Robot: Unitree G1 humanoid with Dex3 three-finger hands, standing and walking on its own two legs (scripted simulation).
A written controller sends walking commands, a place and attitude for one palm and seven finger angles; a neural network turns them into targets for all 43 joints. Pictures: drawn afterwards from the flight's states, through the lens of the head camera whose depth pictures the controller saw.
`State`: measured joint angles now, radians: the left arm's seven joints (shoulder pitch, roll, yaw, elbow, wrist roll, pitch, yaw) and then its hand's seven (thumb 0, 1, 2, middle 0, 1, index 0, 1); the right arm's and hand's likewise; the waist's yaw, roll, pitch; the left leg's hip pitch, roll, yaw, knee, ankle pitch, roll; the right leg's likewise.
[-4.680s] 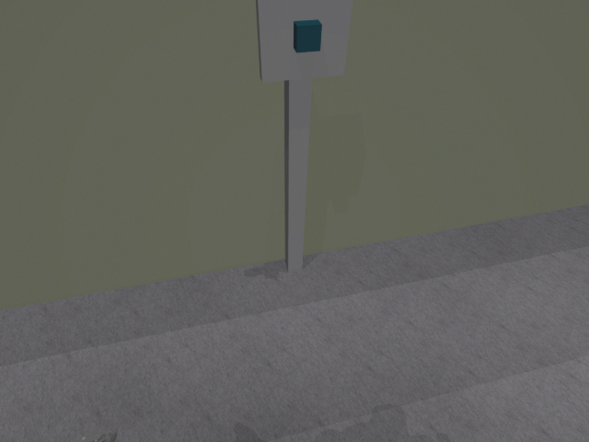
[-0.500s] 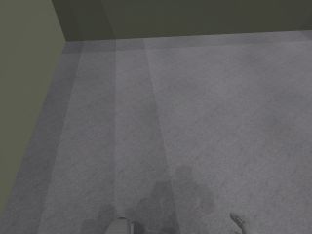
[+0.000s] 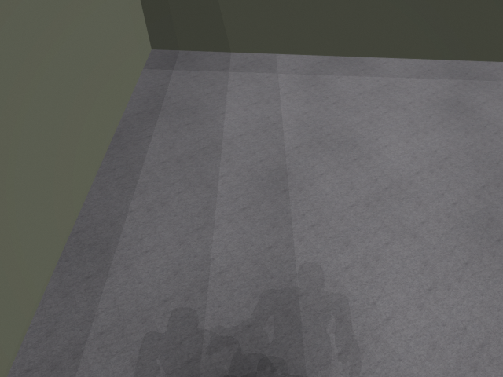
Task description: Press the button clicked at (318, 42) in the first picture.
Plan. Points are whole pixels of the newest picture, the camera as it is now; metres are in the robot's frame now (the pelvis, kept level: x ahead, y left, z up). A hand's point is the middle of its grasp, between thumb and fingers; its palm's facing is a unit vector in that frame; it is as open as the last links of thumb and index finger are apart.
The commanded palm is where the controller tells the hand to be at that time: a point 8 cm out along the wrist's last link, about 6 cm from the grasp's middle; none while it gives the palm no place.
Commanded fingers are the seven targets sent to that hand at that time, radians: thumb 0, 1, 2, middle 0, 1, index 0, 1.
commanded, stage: turn to face it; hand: left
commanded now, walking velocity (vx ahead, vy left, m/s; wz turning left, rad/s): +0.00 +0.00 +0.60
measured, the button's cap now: out of the picture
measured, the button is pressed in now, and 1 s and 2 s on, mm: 0 0 0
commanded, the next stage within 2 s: none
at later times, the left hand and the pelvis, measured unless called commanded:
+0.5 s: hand out of the picture -0.04 +0.17 -0.17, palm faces +0.37 -0.90 -0.24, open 7.3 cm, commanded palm none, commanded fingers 0.00 0.90 0.90 -0.20 -0.30 -0.20 -0.30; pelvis -0.02 -0.02 +0.00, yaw +21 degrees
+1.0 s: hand out of the picture -0.02 +0.21 -0.14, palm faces +0.61 -0.73 -0.30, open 7.3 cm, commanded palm none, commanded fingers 0.00 0.90 0.90 -0.20 -0.30 -0.20 -0.30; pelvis +0.01 -0.02 -0.01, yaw +39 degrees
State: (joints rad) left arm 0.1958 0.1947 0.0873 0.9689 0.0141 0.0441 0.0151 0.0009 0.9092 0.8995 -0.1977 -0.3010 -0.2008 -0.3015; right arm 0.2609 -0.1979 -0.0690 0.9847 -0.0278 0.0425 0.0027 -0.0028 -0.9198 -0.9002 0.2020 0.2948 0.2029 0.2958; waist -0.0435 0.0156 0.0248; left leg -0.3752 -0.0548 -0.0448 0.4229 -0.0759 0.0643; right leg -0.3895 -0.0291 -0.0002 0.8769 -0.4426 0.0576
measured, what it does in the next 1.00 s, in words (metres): steps on the spot, turning left: right foot, then left foot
